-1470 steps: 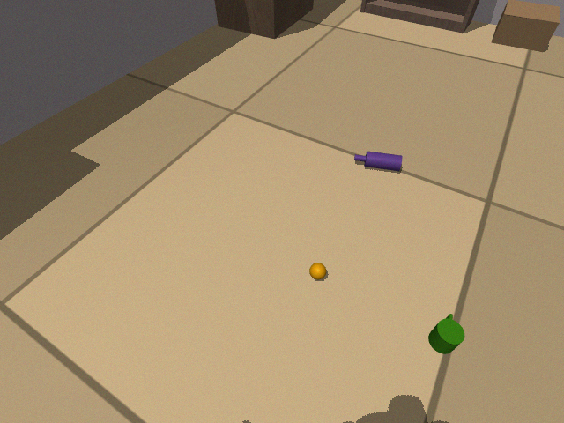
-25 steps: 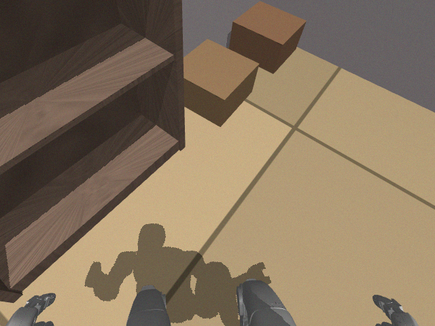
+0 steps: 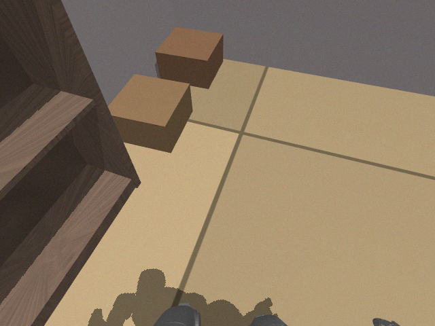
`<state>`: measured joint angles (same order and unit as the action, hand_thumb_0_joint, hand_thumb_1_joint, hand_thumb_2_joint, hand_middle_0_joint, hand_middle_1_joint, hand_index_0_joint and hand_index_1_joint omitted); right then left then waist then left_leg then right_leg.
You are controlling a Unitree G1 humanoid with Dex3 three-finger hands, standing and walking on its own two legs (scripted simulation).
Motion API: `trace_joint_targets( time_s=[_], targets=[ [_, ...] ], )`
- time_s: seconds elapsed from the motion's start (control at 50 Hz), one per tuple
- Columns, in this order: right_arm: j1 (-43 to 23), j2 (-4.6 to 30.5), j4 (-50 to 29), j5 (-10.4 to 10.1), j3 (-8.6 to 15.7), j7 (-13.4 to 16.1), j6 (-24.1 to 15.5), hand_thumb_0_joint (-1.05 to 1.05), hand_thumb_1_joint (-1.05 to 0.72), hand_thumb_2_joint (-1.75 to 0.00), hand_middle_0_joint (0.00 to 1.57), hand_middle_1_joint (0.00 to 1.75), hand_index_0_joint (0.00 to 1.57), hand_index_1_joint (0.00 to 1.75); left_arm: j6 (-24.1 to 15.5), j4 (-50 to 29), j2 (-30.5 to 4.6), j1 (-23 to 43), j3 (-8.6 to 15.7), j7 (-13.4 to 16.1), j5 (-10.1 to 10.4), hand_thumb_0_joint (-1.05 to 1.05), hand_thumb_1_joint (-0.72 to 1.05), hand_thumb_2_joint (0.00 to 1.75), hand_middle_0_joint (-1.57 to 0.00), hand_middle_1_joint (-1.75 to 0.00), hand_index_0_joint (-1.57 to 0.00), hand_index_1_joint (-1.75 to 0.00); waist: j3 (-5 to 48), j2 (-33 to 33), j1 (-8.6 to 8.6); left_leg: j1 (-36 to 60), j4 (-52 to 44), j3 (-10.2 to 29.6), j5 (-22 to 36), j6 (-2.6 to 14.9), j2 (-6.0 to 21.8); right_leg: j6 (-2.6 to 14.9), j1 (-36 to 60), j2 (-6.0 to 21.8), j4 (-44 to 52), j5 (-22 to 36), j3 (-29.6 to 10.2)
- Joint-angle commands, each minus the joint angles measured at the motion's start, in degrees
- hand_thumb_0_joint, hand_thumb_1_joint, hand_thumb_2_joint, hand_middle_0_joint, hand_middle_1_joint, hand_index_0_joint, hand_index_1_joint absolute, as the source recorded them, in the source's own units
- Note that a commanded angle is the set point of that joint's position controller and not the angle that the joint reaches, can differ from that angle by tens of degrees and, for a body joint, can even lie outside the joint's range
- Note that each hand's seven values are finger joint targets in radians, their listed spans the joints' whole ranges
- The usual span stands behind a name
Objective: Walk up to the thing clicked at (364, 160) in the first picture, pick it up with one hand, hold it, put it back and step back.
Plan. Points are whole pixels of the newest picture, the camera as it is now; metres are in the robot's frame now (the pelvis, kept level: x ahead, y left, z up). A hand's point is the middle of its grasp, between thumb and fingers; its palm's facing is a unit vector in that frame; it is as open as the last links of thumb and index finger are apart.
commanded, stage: walk up
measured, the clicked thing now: out of the picture +0.16 -1.45 -0.69
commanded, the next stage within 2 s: none
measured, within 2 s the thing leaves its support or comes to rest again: neither
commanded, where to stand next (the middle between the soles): +0.07 +0.00 m, yaw -10 degrees
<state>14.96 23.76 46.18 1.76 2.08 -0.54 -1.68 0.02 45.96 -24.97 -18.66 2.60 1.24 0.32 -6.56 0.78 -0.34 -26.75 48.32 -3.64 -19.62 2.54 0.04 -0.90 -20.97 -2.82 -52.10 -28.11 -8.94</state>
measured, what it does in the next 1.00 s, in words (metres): steps to the left, turning right: right foot, then left foot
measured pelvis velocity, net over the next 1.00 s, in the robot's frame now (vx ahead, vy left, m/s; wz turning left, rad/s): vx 0.03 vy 0.13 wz -0.90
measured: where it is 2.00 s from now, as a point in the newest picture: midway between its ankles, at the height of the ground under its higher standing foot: outside the picture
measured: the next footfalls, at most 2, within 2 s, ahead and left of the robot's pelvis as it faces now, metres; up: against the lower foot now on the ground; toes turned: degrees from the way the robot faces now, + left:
right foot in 0.32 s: +0.05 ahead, -0.14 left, +0.00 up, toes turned -13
left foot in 0.74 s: +0.17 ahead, +0.11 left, +0.00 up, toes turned -43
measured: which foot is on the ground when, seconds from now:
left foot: down 0.00-0.32, up 0.34-0.72, down 0.74-1.00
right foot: down 0.00-0.00, up 0.02-0.30, down 0.32-0.76, up 0.78-1.00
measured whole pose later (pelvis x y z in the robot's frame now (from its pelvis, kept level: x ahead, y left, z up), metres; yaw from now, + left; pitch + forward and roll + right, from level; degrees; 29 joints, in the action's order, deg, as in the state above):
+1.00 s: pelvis +0.03 +0.13 +0.05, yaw -51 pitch -2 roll -3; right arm 9.2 22.6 47.2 1.3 4.2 -2.6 1.2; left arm 2.5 43.3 -26.9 -15.6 4.9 -1.9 -1.3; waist -7.8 -0.8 -1.9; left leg -16.2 27.6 -7.1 -9.2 2.2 4.7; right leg -2.0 -25.6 -3.8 -60.5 -19.7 -6.9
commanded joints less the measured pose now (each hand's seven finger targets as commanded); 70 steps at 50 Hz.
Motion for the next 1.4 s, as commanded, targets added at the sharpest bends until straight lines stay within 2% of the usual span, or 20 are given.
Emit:
trace_joint_targets(
  time_s=[0.0,0.08,0.24,0.28,0.3,0.34,0.42,0.6,0.68,0.72,0.74,0.78,0.88,1.06,1.18,1.2,1.22,1.24,1.26,1.38],
  targets=[
    [1.6,18.8,-4.8,-0.8,6.6,0.8,-0.9,0.0,-0.9,-0.9,0.2,0.3,0.2,0.3,-1.8,-3.7,-12.4,-5.0,2.6,2.9,0.4,0.0,0.9,0.9,-0.2,-0.3,-0.2,-0.3,8.3,7.8,-1.08,18.0,-28.3,37.6,4.4,10.74,26.5,1.95,-14.8,-1.7,-17.7,-6.3,0.9],
    [-1.4,14.1,-4.7,-0.3,5.5,0.8,-0.4,0.0,-0.9,-0.9,0.2,0.3,0.2,0.3,-2.3,-0.7,-12.7,-1.6,3.6,1.6,0.0,0.0,0.9,0.9,-0.2,-0.3,-0.2,-0.3,2.3,6.2,-0.87,9.1,-27.1,18.4,3.1,7.29,16.1,2.02,-10.7,1.4,-13.8,0.7,3.2],
    [-13.2,13.0,-9.1,1.2,6.1,-2.5,2.4,0.0,-0.9,-0.9,0.2,0.3,0.2,0.3,-1.3,-1.2,-9.3,-5.7,3.3,1.1,-0.3,0.0,0.9,0.9,-0.2,-0.3,-0.2,-0.3,10.8,12.6,1.3,13.4,-18.4,3.2,4.3,8.7,18.9,0.82,0.9,3.9,10.2,11.0,11.9],
    [-10.7,9.1,-8.5,0.6,5.4,-2.9,4.1,0.0,-0.9,-0.9,0.2,0.3,0.2,0.3,-2.3,0.2,-13.0,-7.9,5.5,1.7,-1.8,0.0,0.9,0.9,-0.2,-0.3,-0.2,-0.3,9.6,1.0,2.61,-2.5,-0.7,-2.2,-6.2,2.68,12.4,4.9,15.1,4.2,21.2,6.4,-1.6],
    [-10.5,6.1,-9.1,0.0,4.2,-3.2,4.6,0.0,-0.9,-0.9,0.2,0.3,0.2,0.3,-2.7,-1.6,-18.2,-6.6,6.6,2.3,-2.6,0.0,0.9,0.9,-0.2,-0.3,-0.2,-0.3,5.5,-13.4,3.09,-14.1,10.4,-4.4,-13.2,-1.74,4.2,9.35,15.0,14.0,32.3,2.1,-24.8],
    [-15.4,10.1,-11.0,-0.3,4.9,-2.3,4.7,0.0,-0.9,-0.9,0.2,0.3,0.2,0.3,-3.2,-4.4,-19.3,-4.5,5.9,3.3,-2.9,0.0,0.9,0.9,-0.2,-0.3,-0.2,-0.3,1.9,-10.9,2.72,-19.8,17.0,8.6,-16.3,-3.9,2.1,17.89,10.5,21.8,35.6,8.5,-42.7],
    [-8.8,11.1,-5.3,-1.7,5.3,-2.0,5.1,0.0,-0.9,-0.9,0.2,0.3,0.2,0.3,-3.6,-5.6,-15.0,1.1,5.6,3.8,-1.5,0.0,0.9,0.9,-0.2,-0.3,-0.2,-0.3,7.3,-8.8,-2.5,-13.0,17.0,10.6,-4.6,-3.69,2.3,8.84,12.1,9.9,28.3,21.8,-23.4],
    [-14.2,10.5,-5.8,-1.5,4.9,-0.5,4.0,0.0,-0.9,-0.9,0.2,0.3,0.2,0.3,-2.0,-10.0,-12.7,-3.0,6.5,2.1,-2.9,0.0,0.9,0.9,-0.2,-0.3,-0.2,-0.3,10.4,-12.1,2.69,-4.7,2.9,8.0,-4.2,-3.62,-1.9,10.54,11.0,4.8,23.4,32.1,-24.7],
    [-9.8,9.5,-3.5,-1.9,5.2,0.2,2.8,0.0,-0.9,-0.9,0.2,0.3,0.2,0.3,-0.4,-12.2,-13.2,2.3,6.5,1.5,-2.5,0.0,0.9,0.9,-0.2,-0.3,-0.2,-0.3,10.9,-15.0,0.29,10.9,-12.4,7.1,-2.5,-3.38,-3.6,9.13,3.2,4.0,21.8,32.5,-25.6],
    [-4.5,12.2,-2.0,-0.9,6.4,0.4,2.2,0.0,-0.9,-0.9,0.2,0.3,0.2,0.3,-0.2,-13.2,-9.3,5.0,5.3,1.5,-2.2,0.0,0.9,0.9,-0.2,-0.3,-0.2,-0.3,11.2,-6.1,-3.69,26.2,-24.2,13.4,4.8,-1.73,2.9,3.64,-9.5,-1.0,14.5,17.9,-20.4],
    [-7.3,16.8,-3.2,-0.2,7.3,0.7,2.0,0.0,-0.9,-0.9,0.2,0.3,0.2,0.3,-0.1,-12.4,-5.0,0.5,4.1,1.7,-1.7,0.0,0.9,0.9,-0.2,-0.3,-0.2,-0.3,11.7,10.6,-1.45,27.9,-30.2,29.0,-1.3,0.99,17.0,0.71,-15.5,-10.3,2.4,0.8,-9.9],
    [-16.2,19.1,-6.1,-0.3,8.4,-0.2,2.1,0.0,-0.9,-0.9,0.2,0.3,0.2,0.3,0.3,-8.8,-12.6,-2.5,5.5,2.3,-2.4,0.0,0.9,0.9,-0.2,-0.3,-0.2,-0.3,6.4,15.2,-0.28,11.7,-39.0,40.9,-16.2,13.18,29.2,-0.81,-13.0,-4.9,-14.0,-3.2,-2.9],
    [-13.2,12.5,-4.6,-0.4,6.3,-0.5,0.9,0.0,-0.9,-0.9,0.2,0.3,0.2,0.3,1.3,-5.0,-12.0,-2.5,6.4,-1.9,-1.4,0.0,0.9,0.9,-0.2,-0.3,-0.2,-0.3,6.1,7.9,0.98,15.9,-34.0,14.0,-7.4,2.54,12.4,0.19,-10.2,-2.8,-15.0,10.4,0.3],
    [-1.2,17.2,-6.1,-0.4,7.6,-2.7,0.0,0.0,-0.9,-0.9,0.2,0.3,0.2,0.3,-0.1,-6.1,-11.5,3.8,4.8,-4.3,-1.4,0.0,0.9,0.9,-0.2,-0.3,-0.2,-0.3,5.2,11.9,-4.42,17.6,-35.0,10.5,-19.8,8.49,23.0,0.15,-7.0,3.7,5.6,-0.3,8.5],
    [-5.5,17.5,-8.2,0.5,8.0,-3.1,1.4,0.0,-0.9,-0.9,0.2,0.3,0.2,0.3,-1.4,-0.4,-9.9,-9.1,5.2,-4.0,-1.4,0.0,0.9,0.9,-0.2,-0.3,-0.2,-0.3,9.6,10.3,2.09,8.6,-28.0,-3.4,-20.0,2.77,18.1,3.46,13.0,2.4,26.3,6.3,17.3],
    [-5.6,14.9,-8.6,0.8,7.4,-3.0,1.9,0.0,-0.9,-0.9,0.2,0.3,0.2,0.3,-1.7,1.8,-12.0,-14.1,6.5,-3.4,-1.7,0.0,0.9,0.9,-0.2,-0.3,-0.2,-0.3,11.0,3.0,4.8,1.7,-18.2,-7.5,-22.1,-0.83,13.8,4.53,22.8,1.4,29.8,6.6,15.2],
    [-4.7,10.3,-8.9,0.0,6.0,-2.9,2.2,0.0,-0.9,-0.9,0.2,0.3,0.2,0.3,-1.8,2.1,-16.2,-16.3,7.8,-2.6,-2.2,0.0,0.9,0.9,-0.2,-0.3,-0.2,-0.3,8.3,-11.7,6.8,-10.5,-0.5,-10.9,-21.1,-3.94,7.6,8.26,27.7,7.2,38.0,-7.3,-2.1],
    [-2.8,8.2,-9.2,-1.2,4.7,-3.3,2.5,0.0,-0.9,-0.9,0.2,0.3,0.2,0.3,-2.0,-0.9,-19.0,-9.9,8.5,-1.8,-2.8,0.0,0.9,0.9,-0.2,-0.3,-0.2,-0.3,1.6,-17.9,4.06,-20.3,10.5,-5.8,-13.5,-5.61,4.3,12.71,20.7,19.0,42.4,-25.8,-25.0],
    [-5.0,12.5,-9.5,-1.3,5.8,-3.2,2.1,0.0,-0.9,-0.9,0.2,0.3,0.2,0.3,-2.4,-3.2,-19.2,-4.4,8.0,-1.3,-2.7,0.0,0.9,0.9,-0.2,-0.3,-0.2,-0.3,-3.3,-12.5,3.65,-20.8,11.4,3.3,-7.6,-5.51,6.7,16.29,13.2,23.4,44.5,-32.4,-30.9],
    [-0.3,13.2,-4.4,-0.6,5.6,-3.8,1.7,0.0,-0.9,-0.9,0.2,0.3,0.2,0.3,-4.5,-1.9,-14.2,-0.9,5.7,-0.1,-0.7,0.0,0.9,0.9,-0.2,-0.3,-0.2,-0.3,-3.0,-9.1,-1.42,-9.0,9.3,4.2,5.8,-4.11,6.1,9.97,7.2,11.2,39.9,-5.6,-10.1]
  ],
)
